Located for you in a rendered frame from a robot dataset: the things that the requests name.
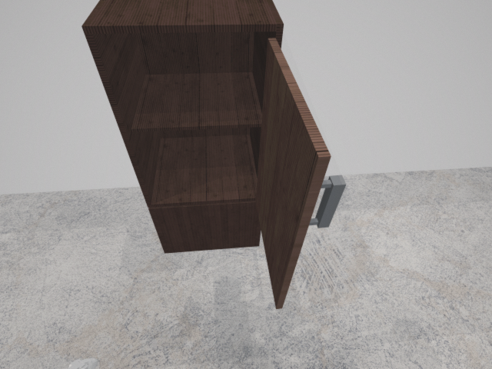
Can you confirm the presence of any handle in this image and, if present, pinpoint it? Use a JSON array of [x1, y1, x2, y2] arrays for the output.
[[309, 175, 346, 228]]

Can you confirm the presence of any cupboard door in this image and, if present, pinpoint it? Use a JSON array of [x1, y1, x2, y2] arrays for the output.
[[255, 38, 331, 309]]

